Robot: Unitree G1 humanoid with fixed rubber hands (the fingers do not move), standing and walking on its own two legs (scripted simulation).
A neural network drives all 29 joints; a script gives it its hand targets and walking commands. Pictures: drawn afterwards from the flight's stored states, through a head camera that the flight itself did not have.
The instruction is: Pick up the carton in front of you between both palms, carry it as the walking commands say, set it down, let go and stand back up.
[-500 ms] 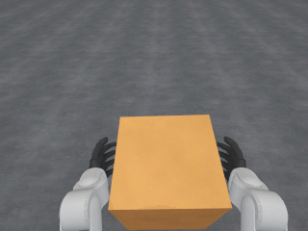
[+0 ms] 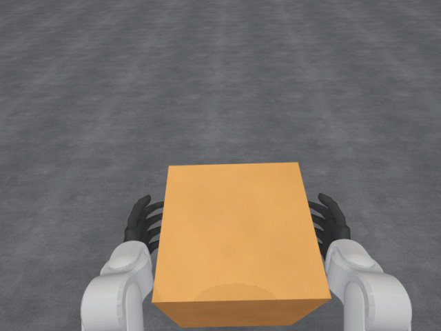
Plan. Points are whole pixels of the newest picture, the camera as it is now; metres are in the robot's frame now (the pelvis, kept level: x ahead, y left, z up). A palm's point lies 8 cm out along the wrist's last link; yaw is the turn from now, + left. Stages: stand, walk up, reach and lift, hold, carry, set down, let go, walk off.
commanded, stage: carry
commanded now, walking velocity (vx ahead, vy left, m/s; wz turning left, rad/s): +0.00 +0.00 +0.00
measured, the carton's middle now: (234, 251) +0.25 +0.00 +0.04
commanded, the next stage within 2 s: hold in 1.86 s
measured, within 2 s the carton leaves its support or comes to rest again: neither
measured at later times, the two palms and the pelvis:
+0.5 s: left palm (163, 143) +0.46 +0.14 +0.11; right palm (304, 137) +0.45 -0.16 +0.12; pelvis +0.23 +0.00 +0.01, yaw -1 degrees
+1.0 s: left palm (167, 139) +0.48 +0.14 +0.10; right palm (303, 139) +0.47 -0.16 +0.10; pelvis +0.25 +0.00 +0.01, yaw -3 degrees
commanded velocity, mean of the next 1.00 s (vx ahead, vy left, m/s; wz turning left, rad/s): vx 0.00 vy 0.00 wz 0.00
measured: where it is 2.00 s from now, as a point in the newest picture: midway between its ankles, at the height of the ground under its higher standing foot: outside the picture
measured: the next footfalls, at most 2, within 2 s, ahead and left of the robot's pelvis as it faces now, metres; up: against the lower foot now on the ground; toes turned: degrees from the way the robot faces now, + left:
left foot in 0.38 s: +0.30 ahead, +0.11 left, +0.00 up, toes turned -8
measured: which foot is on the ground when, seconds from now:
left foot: down 0.00-0.00, up 0.02-0.36, down 0.38-1.00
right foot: down 0.00-1.00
